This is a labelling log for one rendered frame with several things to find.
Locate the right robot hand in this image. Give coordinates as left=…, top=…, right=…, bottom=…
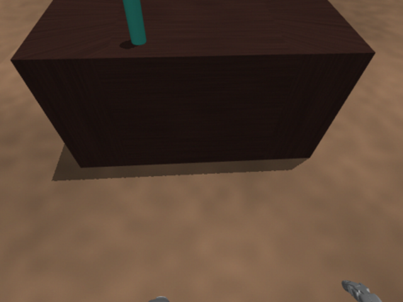
left=342, top=280, right=382, bottom=302

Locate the bottle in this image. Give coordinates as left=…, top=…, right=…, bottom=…
left=123, top=0, right=147, bottom=45

